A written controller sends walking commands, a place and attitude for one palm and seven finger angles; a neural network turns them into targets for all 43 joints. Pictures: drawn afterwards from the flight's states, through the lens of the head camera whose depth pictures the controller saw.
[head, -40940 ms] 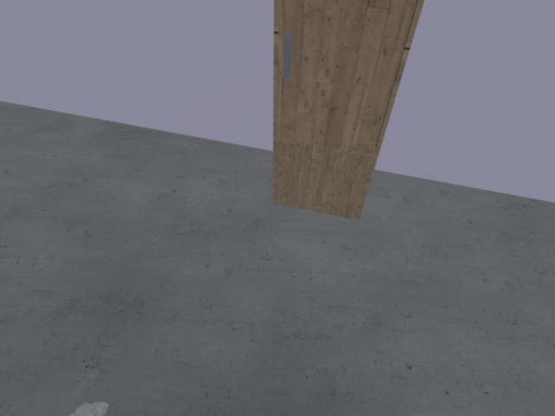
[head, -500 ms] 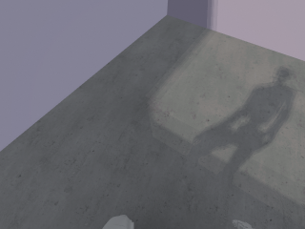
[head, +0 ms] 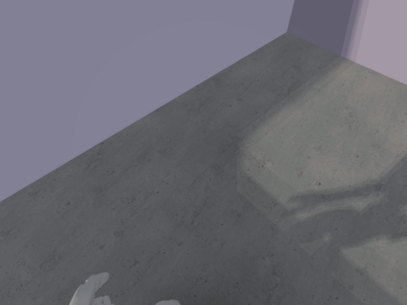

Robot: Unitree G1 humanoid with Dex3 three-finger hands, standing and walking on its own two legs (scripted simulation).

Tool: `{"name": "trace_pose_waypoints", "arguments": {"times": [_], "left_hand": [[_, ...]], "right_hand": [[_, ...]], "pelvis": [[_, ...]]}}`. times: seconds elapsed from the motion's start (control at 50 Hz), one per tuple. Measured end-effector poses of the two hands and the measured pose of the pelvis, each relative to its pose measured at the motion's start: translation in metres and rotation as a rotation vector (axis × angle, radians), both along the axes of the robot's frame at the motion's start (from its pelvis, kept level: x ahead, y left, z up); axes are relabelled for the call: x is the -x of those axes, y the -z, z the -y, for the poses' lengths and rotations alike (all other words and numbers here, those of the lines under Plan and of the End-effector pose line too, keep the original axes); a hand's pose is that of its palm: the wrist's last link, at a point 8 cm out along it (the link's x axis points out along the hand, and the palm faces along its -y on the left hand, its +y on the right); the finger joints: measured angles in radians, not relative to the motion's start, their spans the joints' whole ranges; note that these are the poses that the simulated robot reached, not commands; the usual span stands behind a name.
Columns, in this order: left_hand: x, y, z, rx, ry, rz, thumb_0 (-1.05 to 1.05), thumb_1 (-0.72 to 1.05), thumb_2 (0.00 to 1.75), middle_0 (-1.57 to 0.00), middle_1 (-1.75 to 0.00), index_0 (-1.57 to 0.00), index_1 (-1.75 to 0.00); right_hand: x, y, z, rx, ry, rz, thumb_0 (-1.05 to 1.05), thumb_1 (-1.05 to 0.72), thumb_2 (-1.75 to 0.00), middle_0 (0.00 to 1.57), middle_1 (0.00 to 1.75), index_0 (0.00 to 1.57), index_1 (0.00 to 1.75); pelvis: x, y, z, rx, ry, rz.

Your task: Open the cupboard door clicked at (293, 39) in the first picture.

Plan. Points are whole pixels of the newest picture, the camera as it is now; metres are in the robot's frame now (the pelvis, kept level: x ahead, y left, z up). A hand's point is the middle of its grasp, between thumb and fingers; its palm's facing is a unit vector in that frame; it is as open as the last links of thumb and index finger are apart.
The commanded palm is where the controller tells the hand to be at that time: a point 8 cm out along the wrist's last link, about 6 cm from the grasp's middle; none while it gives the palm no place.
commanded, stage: turn to face it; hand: left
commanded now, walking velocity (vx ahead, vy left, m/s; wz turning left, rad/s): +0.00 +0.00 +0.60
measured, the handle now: out of the picture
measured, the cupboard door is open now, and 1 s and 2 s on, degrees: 43 43 43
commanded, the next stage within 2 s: none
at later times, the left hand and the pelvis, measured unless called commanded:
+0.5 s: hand out of the picture -0.04 +0.25 -0.18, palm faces +0.37 -0.90 -0.25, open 7.4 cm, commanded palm none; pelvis -0.01 +0.02 +0.00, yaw +20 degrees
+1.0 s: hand out of the picture -0.02 +0.19 -0.14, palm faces +0.57 -0.78 -0.26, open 7.4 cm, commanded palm none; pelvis +0.01 -0.02 +0.01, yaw +37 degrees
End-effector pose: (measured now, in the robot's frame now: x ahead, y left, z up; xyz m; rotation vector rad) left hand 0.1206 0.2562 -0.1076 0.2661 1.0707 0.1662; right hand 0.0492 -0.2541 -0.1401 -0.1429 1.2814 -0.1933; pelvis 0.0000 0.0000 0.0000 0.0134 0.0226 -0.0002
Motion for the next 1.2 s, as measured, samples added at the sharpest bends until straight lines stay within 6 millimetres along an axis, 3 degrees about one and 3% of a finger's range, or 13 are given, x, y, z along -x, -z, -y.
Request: {"name": "trace_pose_waypoints", "arguments": {"times": [0.1, 0.22, 0.3, 0.4, 0.46, 0.54, 0.64, 0.76, 0.86, 0.96, 1.04, 1.12, 1.2], "left_hand": [[0.031, -0.007, 0.018, 0.011, -0.061, -0.025, 0.0, 0.9, 0.9, -0.2, -0.3, -0.2, -0.3], [0.074, 0.002, 0.028, 0.06, -0.166, -0.079, 0.0, 0.9, 0.9, -0.21, -0.3, -0.2, -0.3], [0.108, 0.013, 0.017, 0.082, -0.256, -0.104, 0.0, 0.91, 0.9, -0.21, -0.3, -0.2, -0.3], [0.157, 0.04, -0.01, 0.106, -0.37, -0.16, 0.0, 0.9, 0.9, -0.21, -0.3, -0.2, -0.3], [0.178, 0.043, -0.025, 0.097, -0.422, -0.213, 0.0, 0.91, 0.9, -0.21, -0.3, -0.2, -0.3], [0.183, 0.031, -0.037, 0.089, -0.462, -0.199, 0.01, 0.91, 0.9, -0.2, -0.3, -0.2, -0.3], [0.174, 0.016, -0.04, 0.074, -0.486, -0.133, 0.01, 0.91, 0.9, -0.2, -0.3, -0.19, -0.3], [0.154, 0.006, -0.028, 0.056, -0.51, -0.061, 0.0, 0.91, 0.9, -0.2, -0.3, -0.19, -0.3], [0.146, 0.004, -0.005, 0.021, -0.543, -0.002, 0.0, 0.91, 0.9, -0.2, -0.3, -0.2, -0.3], [0.167, -0.002, 0.025, 0.04, -0.611, -0.036, 0.0, 0.9, 0.9, -0.21, -0.3, -0.2, -0.3], [0.188, 0.001, 0.045, 0.074, -0.682, -0.067, 0.0, 0.9, 0.9, -0.21, -0.3, -0.2, -0.3], [0.217, 0.009, 0.056, 0.103, -0.768, -0.088, 0.0, 0.91, 0.9, -0.21, -0.3, -0.2, -0.3], [0.257, 0.023, 0.059, 0.131, -0.855, -0.123, 0.0, 0.91, 0.9, -0.21, -0.3, -0.2, -0.3]], "right_hand": [[-0.012, -0.001, 0.015, -0.008, -0.051, -0.025, 0.01, -0.91, -0.9, 0.2, 0.3, 0.2, 0.3], [-0.042, -0.014, 0.012, 0.001, -0.148, -0.018, 0.01, -0.91, -0.9, 0.19, 0.3, 0.2, 0.3], [-0.074, -0.019, -0.005, 0.022, -0.246, 0.007, 0.01, -0.91, -0.9, 0.19, 0.3, 0.2, 0.3], [-0.119, -0.023, -0.042, 0.058, -0.373, 0.109, 0.01, -0.91, -0.9, 0.19, 0.3, 0.2, 0.3], [-0.13, -0.031, -0.061, 0.071, -0.425, 0.154, 0.01, -0.91, -0.9, 0.19, 0.3, 0.2, 0.3], [-0.131, -0.04, -0.074, 0.075, -0.463, 0.152, 0.01, -0.91, -0.9, 0.2, 0.3, 0.2, 0.3], [-0.124, -0.039, -0.079, 0.054, -0.494, 0.114, 0.01, -0.9, -0.9, 0.2, 0.3, 0.2, 0.3], [-0.116, -0.025, -0.067, 0.029, -0.516, 0.042, 0.01, -0.9, -0.9, 0.2, 0.3, 0.21, 0.3], [-0.124, -0.003, -0.047, 0.005, -0.535, -0.004, 0.01, -0.9, -0.9, 0.2, 0.3, 0.21, 0.3], [-0.143, -0.003, -0.043, 0.003, -0.592, -0.031, 0.01, -0.91, -0.9, 0.2, 0.3, 0.2, 0.3], [-0.161, -0.011, -0.053, 0.008, -0.652, -0.03, 0.01, -0.91, -0.9, 0.19, 0.3, 0.2, 0.3], [-0.181, -0.016, -0.078, 0.022, -0.74, -0.015, 0.01, -0.91, -0.9, 0.19, 0.3, 0.2, 0.3], [-0.202, -0.021, -0.122, 0.029, -0.845, 0.047, 0.01, -0.91, -0.9, 0.19, 0.3, 0.2, 0.3]], "pelvis": [[0.002, -0.008, 0.01, -0.014, -0.077, 0.027], [0.002, -0.013, 0.014, -0.026, -0.171, 0.03], [0.005, -0.01, 0.008, -0.019, -0.233, 0.028], [0.008, 0.006, -0.012, 0.003, -0.303, 0.019], [0.011, 0.005, -0.018, 0.011, -0.328, 0.016], [0.012, -0.006, -0.022, 0.024, -0.361, 0.011], [0.012, -0.013, -0.021, 0.031, -0.405, 0.012], [0.007, -0.012, -0.006, 0.028, -0.475, 0.007], [-0.002, -0.001, 0.015, 0.005, -0.538, -0.004], [-0.005, -0.008, 0.023, -0.011, -0.62, 0.02], [-0.009, -0.012, 0.025, -0.023, -0.683, 0.021], [-0.008, -0.012, 0.02, -0.025, -0.746, 0.021], [-0.001, -0.005, 0.01, -0.018, -0.802, 0.021]]}}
